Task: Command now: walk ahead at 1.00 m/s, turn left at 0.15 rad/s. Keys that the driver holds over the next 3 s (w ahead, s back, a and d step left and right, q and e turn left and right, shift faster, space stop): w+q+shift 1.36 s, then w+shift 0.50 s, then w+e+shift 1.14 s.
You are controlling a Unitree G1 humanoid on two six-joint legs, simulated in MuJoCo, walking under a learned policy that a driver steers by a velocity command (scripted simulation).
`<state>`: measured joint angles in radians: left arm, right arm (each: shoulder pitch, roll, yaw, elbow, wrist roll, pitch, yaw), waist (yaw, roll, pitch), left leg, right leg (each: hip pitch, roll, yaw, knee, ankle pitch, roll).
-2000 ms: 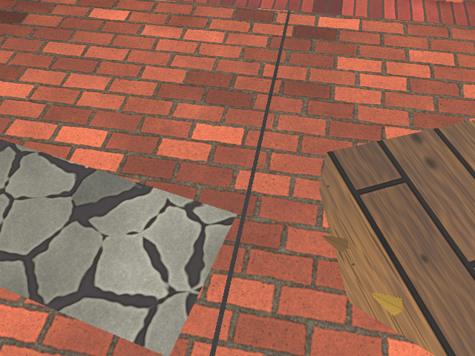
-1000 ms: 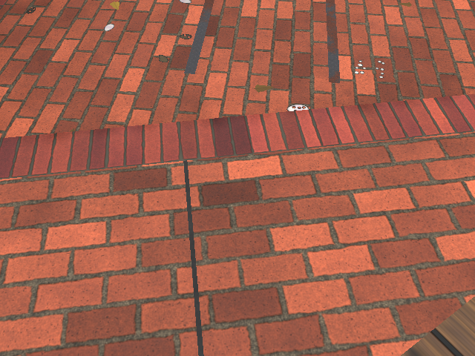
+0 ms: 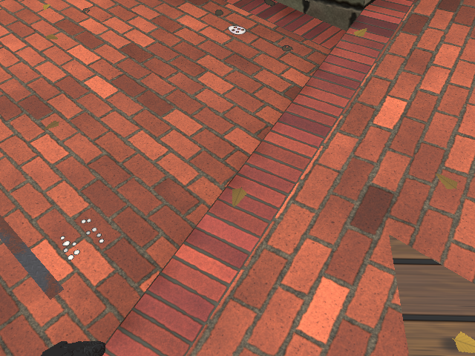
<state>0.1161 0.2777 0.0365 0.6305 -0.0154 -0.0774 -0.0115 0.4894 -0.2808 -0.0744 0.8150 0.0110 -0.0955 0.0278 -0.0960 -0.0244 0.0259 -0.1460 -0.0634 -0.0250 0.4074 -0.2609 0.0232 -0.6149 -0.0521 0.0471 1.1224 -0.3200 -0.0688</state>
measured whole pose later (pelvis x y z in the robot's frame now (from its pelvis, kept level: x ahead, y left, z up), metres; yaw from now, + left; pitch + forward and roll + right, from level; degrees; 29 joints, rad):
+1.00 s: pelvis +0.80 +0.19 -0.04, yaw +51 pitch +1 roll -1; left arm -0.02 0.31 0.04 0.57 0.02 -0.15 -0.06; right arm 0.43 -0.26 -0.05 0.70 0.04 -0.04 -0.04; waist -0.11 -0.03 0.00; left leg -0.13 -0.15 -0.29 0.76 -0.61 0.09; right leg -0.70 -0.04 0.20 0.64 0.31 -0.01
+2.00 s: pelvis +1.24 +0.90 -0.18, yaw +81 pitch +2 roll +0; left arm -0.01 0.27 0.01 0.66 -0.03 -0.12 -0.04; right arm 0.49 -0.24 -0.04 0.86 0.00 -0.11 0.01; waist -0.10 -0.02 0.03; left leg 0.26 -0.06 -0.01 0.15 -0.44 0.06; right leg -0.74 -0.06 -0.02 0.52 0.19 -0.05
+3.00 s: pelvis +1.67 +1.71 -0.20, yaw +27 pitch -1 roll +2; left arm 0.12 0.32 0.06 0.57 -0.04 -0.03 -0.06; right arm 0.36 -0.29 -0.04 0.80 0.00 -0.10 -0.01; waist -0.03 -0.02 0.08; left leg -0.01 0.02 0.08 1.17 -0.45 -0.01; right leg -0.55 0.07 -0.09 0.79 -0.26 -0.19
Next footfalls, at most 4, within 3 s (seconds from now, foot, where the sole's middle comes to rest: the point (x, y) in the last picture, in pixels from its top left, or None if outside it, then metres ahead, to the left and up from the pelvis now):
0.20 right None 0.36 -0.16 -0.77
0.62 left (170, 312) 0.65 0.19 -0.77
1.14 right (153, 209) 1.16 0.28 -0.93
1.62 left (37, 227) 1.12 0.72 -0.93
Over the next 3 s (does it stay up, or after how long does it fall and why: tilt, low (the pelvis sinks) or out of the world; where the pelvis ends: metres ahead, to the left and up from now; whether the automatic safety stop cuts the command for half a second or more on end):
stays up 1.67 1.71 -0.20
